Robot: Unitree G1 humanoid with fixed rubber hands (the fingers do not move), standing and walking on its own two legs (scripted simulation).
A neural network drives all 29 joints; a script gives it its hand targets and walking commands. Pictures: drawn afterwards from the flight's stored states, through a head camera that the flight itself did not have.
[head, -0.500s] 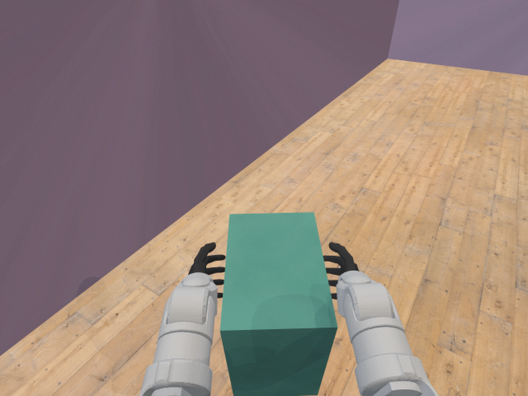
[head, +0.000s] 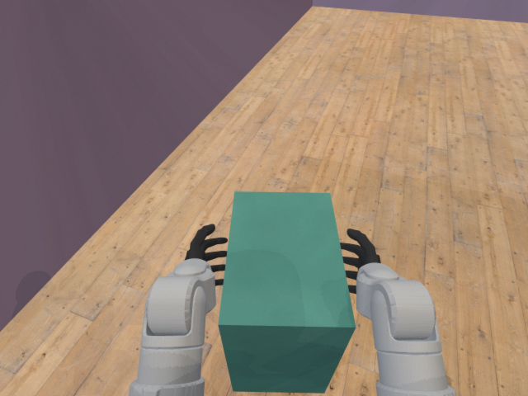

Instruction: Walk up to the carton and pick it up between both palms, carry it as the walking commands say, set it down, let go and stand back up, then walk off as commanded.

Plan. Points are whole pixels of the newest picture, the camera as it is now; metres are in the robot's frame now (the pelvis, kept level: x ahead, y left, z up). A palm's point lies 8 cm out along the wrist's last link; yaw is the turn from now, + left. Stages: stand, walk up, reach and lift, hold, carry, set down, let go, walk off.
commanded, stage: carry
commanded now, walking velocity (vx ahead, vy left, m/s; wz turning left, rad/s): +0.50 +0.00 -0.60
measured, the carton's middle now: (280, 294) +0.30 -0.01 +0.00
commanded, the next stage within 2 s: none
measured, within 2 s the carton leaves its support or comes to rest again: neither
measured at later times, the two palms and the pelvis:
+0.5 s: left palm (261, 146) +0.60 +0.01 +0.08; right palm (379, 167) +0.51 -0.21 +0.09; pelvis +0.28 +0.01 +0.01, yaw -22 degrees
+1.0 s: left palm (340, 85) +0.88 -0.21 +0.08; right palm (432, 108) +0.75 -0.42 +0.07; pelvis +0.56 -0.16 +0.00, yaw -33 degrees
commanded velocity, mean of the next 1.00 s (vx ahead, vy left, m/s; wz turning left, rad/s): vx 0.50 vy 0.00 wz -0.60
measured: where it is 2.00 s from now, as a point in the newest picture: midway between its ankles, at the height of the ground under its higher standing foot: (389, 237)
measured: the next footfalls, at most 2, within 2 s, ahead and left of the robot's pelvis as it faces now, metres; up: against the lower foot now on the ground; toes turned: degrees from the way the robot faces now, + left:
left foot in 0.26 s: +0.31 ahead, +0.11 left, +0.00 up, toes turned -2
right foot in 0.70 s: +0.51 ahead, -0.19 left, +0.00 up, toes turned -34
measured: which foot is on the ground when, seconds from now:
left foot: up 0.00-0.24, down 0.26-0.72, up 0.74-1.00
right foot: down 0.00-0.28, up 0.30-0.68, down 0.70-1.00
